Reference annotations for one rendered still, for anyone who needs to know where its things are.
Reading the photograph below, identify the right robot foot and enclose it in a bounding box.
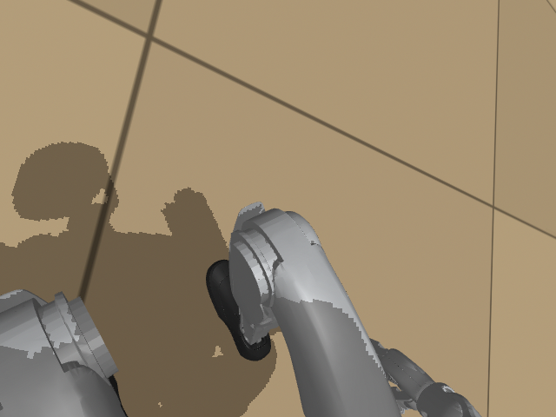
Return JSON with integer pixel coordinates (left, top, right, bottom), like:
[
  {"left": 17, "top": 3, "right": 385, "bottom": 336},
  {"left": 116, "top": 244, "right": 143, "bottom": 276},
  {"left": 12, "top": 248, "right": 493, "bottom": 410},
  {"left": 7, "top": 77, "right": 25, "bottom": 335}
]
[{"left": 206, "top": 260, "right": 271, "bottom": 361}]

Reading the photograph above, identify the left robot foot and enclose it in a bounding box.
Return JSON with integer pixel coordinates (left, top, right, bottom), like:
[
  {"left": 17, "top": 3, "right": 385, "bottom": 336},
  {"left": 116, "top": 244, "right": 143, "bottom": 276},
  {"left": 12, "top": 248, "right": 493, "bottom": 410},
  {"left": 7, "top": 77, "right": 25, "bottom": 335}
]
[{"left": 109, "top": 375, "right": 128, "bottom": 417}]

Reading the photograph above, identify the right robot hand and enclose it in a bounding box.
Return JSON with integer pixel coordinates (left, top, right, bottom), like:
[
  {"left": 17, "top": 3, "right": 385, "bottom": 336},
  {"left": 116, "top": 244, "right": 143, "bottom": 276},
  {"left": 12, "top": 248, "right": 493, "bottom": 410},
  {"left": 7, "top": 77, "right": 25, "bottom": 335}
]
[{"left": 369, "top": 338, "right": 436, "bottom": 414}]

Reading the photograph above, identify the right robot arm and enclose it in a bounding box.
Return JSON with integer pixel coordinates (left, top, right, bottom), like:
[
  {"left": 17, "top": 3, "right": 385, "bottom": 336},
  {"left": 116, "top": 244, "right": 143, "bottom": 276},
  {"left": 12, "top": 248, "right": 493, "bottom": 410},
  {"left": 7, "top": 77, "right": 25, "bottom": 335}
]
[{"left": 416, "top": 382, "right": 482, "bottom": 417}]

